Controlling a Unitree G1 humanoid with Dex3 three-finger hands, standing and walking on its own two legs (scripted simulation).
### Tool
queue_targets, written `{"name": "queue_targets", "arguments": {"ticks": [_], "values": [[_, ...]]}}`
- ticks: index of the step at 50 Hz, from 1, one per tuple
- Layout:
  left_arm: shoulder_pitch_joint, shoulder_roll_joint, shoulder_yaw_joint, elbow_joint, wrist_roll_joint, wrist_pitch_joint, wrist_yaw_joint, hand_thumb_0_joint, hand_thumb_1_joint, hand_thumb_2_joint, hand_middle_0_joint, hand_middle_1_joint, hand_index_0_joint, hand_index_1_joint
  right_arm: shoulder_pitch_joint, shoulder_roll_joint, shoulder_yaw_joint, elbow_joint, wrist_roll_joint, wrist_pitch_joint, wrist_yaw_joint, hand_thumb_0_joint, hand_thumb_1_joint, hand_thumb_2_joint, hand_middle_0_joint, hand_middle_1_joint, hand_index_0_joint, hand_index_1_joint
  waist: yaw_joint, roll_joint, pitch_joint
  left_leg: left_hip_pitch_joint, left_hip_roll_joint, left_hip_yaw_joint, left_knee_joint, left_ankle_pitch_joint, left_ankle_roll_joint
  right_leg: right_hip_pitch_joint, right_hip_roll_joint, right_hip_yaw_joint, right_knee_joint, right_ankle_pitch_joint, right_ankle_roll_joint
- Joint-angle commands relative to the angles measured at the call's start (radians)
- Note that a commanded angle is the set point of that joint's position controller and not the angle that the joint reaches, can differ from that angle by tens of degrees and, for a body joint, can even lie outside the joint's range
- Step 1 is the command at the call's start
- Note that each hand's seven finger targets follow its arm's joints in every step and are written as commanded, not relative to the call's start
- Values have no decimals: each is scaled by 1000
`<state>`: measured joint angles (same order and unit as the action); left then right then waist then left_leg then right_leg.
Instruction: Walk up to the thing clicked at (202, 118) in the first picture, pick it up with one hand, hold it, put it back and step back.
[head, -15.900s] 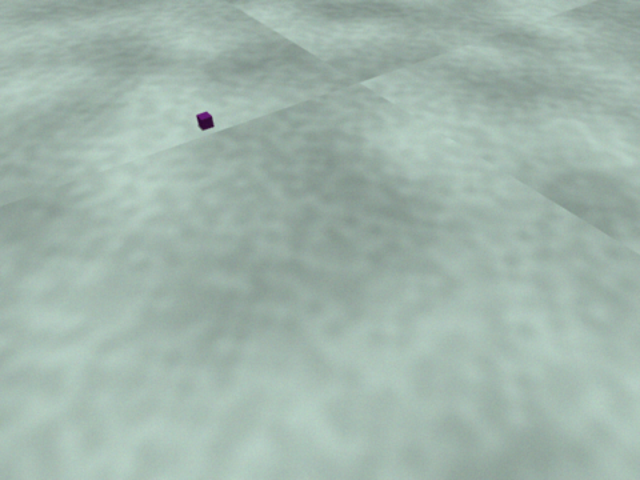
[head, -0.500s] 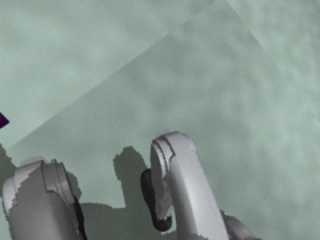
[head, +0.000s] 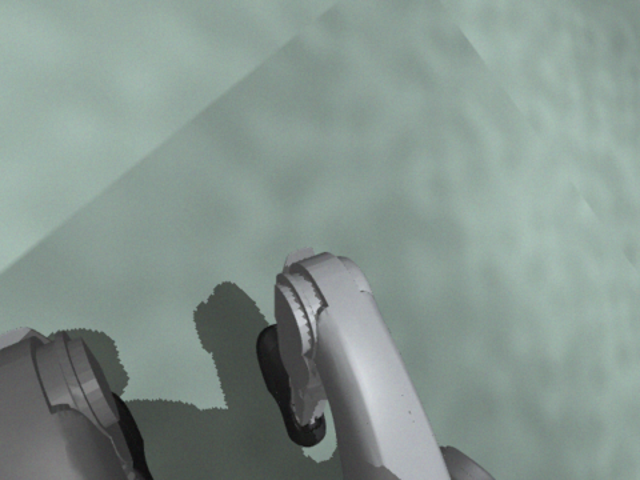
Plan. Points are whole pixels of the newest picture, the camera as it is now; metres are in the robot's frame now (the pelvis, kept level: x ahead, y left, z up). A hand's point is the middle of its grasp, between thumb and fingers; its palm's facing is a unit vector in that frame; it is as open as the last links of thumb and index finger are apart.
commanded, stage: rest palm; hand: left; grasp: from above
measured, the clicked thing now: out of the picture +0.42 +0.36 -0.27
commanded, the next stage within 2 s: close in 0.54 s
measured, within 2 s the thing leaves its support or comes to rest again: neither
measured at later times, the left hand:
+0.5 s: hand out of the picture +0.41 +0.37 -0.24, palm faces -0.30 -0.33 -0.89, open 14.4 cm
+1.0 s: hand out of the picture +0.42 +0.36 -0.24, palm faces -0.29 -0.32 -0.90, open 13.0 cm
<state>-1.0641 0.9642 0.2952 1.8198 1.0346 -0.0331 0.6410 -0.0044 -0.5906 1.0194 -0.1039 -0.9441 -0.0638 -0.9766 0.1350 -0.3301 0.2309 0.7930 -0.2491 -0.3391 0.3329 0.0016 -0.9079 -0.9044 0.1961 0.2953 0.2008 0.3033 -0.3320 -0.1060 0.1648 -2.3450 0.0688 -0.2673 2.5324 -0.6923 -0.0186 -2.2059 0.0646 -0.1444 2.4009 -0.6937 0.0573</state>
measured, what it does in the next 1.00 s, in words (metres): stands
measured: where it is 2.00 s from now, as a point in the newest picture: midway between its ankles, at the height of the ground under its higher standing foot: (220, 441)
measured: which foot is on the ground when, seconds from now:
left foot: down 0.00-1.00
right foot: down 0.00-1.00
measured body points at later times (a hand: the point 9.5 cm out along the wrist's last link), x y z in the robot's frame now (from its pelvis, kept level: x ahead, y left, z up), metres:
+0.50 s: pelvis -0.01 +0.01 +0.00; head +0.26 +0.13 +0.34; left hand +0.42 +0.38 -0.19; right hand +0.04 -0.24 -0.06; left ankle +0.07 +0.14 -0.27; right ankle +0.11 -0.12 -0.27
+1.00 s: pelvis -0.01 +0.01 +0.00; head +0.27 +0.13 +0.34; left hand +0.43 +0.37 -0.19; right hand +0.03 -0.24 -0.05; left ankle +0.07 +0.14 -0.27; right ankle +0.11 -0.12 -0.27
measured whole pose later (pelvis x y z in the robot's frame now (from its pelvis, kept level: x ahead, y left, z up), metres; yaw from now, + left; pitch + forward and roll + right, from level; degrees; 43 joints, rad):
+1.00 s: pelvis -0.01 +0.01 +0.00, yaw -2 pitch +24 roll -15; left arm -1.09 1.03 0.27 1.84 1.01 0.00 0.69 0.00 -0.31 0.80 -0.28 -0.84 -0.27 -0.84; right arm 0.11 -0.37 0.29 0.73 -0.25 -0.39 0.36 0.00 -0.90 -0.90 0.20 0.30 0.20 0.30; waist -0.37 -0.15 0.23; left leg -2.32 0.07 -0.30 2.53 -0.68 0.00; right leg -2.16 0.08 -0.17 2.36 -0.67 0.07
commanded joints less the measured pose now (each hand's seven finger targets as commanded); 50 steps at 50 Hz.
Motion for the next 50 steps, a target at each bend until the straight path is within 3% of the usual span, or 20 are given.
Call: {"name": "queue_targets", "arguments": {"ticks": [1,2,3,4,7,10,11,14,15,16,18,25,28,32,38,40,41,45,46,50], "values": [[-225,270,3,-103,5,-14,50,0,-610,1013,-87,-948,-54,-979,203,-311,-72,8,5,-13,-7,0,-901,-904,199,300,199,300,-32,450,-665,492,12,128,-227,204,30,348,36,-116,-240,260,-67],[-225,265,-7,-77,5,-12,53,0,-602,1006,-93,-947,-61,-976,200,-310,-68,11,3,-16,-5,0,-902,-905,199,300,200,300,-38,447,-640,481,13,129,-225,189,29,339,34,-118,-237,248,-67],[-254,227,-48,-97,9,-12,51,0,-598,1000,-95,-952,-65,-979,178,-307,-64,-4,1,-22,-2,0,-904,-905,199,300,199,300,-47,454,-625,488,13,128,-231,169,27,317,36,-120,-233,230,-70],[-217,276,0,-73,7,-9,63,0,-593,999,-95,-954,-66,-981,191,-322,-68,9,0,-22,-4,0,-902,-905,199,300,199,300,-39,457,-636,496,16,122,-239,174,26,327,40,-129,-240,233,-69],[-207,279,3,-71,11,1,74,0,-602,1004,-94,-955,-63,-984,175,-326,-66,6,3,-24,0,0,-904,-906,199,300,199,300,-30,486,-630,508,19,114,-254,179,17,318,39,-134,-226,231,-74],[-241,243,-38,-86,4,10,73,0,-598,1005,-96,-951,-65,-980,162,-323,-59,-18,3,-32,7,0,-905,-906,199,300,199,300,-49,463,-619,501,20,115,-238,188,22,330,44,-130,-232,254,-69],[-218,276,-8,-74,1,11,83,0,-595,1001,-97,-945,-66,-974,166,-329,-59,-7,4,-30,5,0,-904,-906,199,300,199,300,-39,469,-636,501,21,115,-242,197,22,348,46,-128,-238,259,-70],[-212,294,7,-60,7,19,91,0,-596,1000,-96,-952,-65,-980,169,-334,-56,-10,3,-30,7,0,-905,-907,199,300,199,300,-41,475,-620,499,22,108,-249,201,19,345,45,-134,-233,260,-70],[-237,269,-18,-62,4,23,86,0,-593,1000,-102,-942,-69,-972,158,-325,-52,-17,4,-32,9,0,-905,-906,199,300,199,300,-55,466,-602,495,24,107,-238,191,19,326,41,-134,-227,256,-68],[-231,288,1,-50,2,23,87,0,-571,975,-104,-957,-81,-978,172,-331,-53,-10,-1,-31,9,0,-907,-907,199,300,199,300,-64,467,-594,492,24,106,-243,187,21,329,42,-137,-232,252,-68],[-254,274,-19,-56,-7,21,80,0,-578,984,-104,-950,-76,-975,158,-330,-49,-15,0,-39,11,0,-906,-907,199,300,199,300,-76,462,-565,480,24,107,-234,166,23,317,37,-134,-232,238,-64],[-227,268,-34,-60,-9,4,64,0,-568,978,-102,-964,-78,-985,153,-335,-37,-18,4,-46,12,0,-903,-907,199,300,199,300,-69,499,-602,541,28,80,-262,195,8,321,39,-151,-219,255,-71],[-248,249,-64,-47,-8,1,70,0,-560,969,-96,-981,-78,-997,150,-341,-27,-23,-4,-47,17,0,-904,-907,199,300,199,300,-92,489,-562,517,29,78,-253,175,10,311,38,-156,-218,250,-67],[-234,278,-57,-52,-8,-7,84,0,-546,960,-111,-969,-92,-986,155,-361,-22,-25,-3,-49,15,0,-906,-907,199,300,199,300,-87,492,-572,521,29,85,-250,193,11,351,46,-149,-235,270,-66],[-259,302,-50,-80,-3,3,99,0,-354,827,-242,-859,-234,-865,152,-360,-19,-45,-3,-54,18,0,-894,-901,200,300,200,300,-85,500,-576,524,30,91,-245,180,11,361,47,-146,-240,261,-64],[-228,309,-21,-62,-12,16,105,0,-322,799,-259,-843,-254,-844,157,-355,-15,-34,-1,-54,22,0,-891,-900,200,300,200,300,-77,499,-572,525,32,82,-254,192,8,351,43,-154,-235,265,-64],[-244,298,-40,-69,-17,20,99,0,-315,794,-270,-822,-262,-827,153,-362,-20,-35,-2,-57,24,0,-892,-901,200,300,200,300,-86,502,-559,528,33,84,-249,187,7,343,39,-151,-230,266,-62],[-211,310,-16,-63,-30,37,90,0,-288,774,-300,-795,-291,-803,160,-364,-25,-39,4,-54,24,0,-893,-901,199,300,199,300,-73,494,-574,524,33,81,-260,188,9,355,43,-149,-246,265,-63],[-226,298,-41,-74,-28,39,81,0,-273,759,-315,-780,-305,-788,155,-362,-28,-43,6,-54,24,0,-894,-902,199,300,199,300,-84,484,-561,509,30,88,-252,179,13,351,41,-144,-243,260,-62],[-210,292,-33,-75,-45,36,70,0,-227,723,-343,-756,-337,-760,164,-364,-35,-34,15,-52,18,0,-892,-901,199,300,199,300,-75,478,-572,507,32,84,-263,184,13,358,43,-145,-250,260,-66]]}}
